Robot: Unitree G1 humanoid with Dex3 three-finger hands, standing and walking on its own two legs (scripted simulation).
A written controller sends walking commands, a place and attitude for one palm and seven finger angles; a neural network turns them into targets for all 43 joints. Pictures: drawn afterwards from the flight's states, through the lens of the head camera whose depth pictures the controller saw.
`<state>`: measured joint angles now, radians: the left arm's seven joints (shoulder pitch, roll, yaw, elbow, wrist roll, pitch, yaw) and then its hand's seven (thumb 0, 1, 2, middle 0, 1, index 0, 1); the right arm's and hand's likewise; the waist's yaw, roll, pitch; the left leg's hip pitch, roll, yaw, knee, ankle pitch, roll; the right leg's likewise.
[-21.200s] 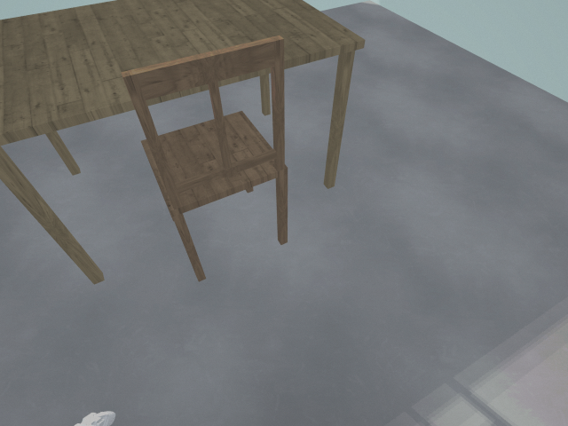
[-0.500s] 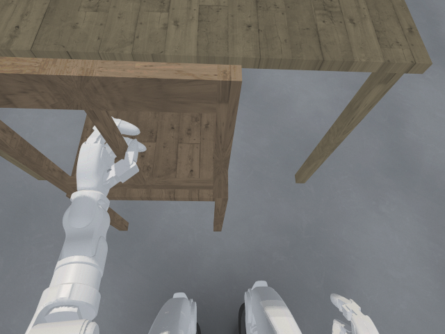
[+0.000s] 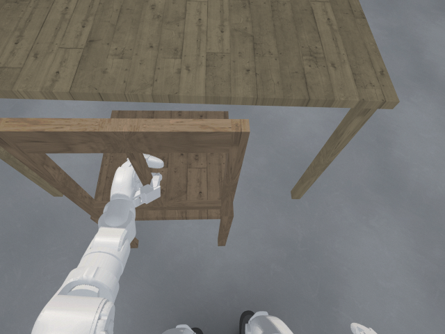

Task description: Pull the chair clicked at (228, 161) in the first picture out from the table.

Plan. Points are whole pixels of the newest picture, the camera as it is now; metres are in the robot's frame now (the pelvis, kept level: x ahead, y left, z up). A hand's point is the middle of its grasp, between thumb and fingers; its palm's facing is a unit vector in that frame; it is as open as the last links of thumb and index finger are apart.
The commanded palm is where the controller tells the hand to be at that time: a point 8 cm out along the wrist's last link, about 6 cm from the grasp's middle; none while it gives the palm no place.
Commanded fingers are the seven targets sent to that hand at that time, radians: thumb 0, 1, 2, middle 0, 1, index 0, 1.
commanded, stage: step backward, pulling the chair out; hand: left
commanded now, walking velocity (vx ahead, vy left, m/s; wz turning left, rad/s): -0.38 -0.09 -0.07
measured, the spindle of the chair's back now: (148, 181) +0.42 +0.15 -0.09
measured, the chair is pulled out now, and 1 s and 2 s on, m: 0.04 0.18 0.28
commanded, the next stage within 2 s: none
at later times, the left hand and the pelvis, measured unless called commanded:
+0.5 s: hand (174, 222) +0.32 +0.08 -0.06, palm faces -0.03 -0.99 -0.14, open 5.1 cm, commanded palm +0.30 +0.13 -0.06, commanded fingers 0.00 0.90 0.90 -0.50 -1.45 -0.50 -1.45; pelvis -0.06 -0.02 +0.00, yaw +0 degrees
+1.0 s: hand (179, 260) +0.25 +0.07 -0.06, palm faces +0.00 -0.99 -0.15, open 5.2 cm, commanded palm +0.23 +0.12 -0.06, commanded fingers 0.00 0.90 0.90 -0.50 -1.45 -0.50 -1.45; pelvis -0.12 -0.03 +0.00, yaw +1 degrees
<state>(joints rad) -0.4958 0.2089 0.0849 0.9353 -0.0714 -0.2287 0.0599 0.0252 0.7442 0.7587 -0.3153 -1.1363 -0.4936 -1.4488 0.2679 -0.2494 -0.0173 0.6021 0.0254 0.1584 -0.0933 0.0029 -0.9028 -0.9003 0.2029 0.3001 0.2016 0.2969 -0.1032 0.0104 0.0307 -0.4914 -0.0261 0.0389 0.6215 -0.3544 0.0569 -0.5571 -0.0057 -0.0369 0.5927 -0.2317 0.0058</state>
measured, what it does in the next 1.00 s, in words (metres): walks backwards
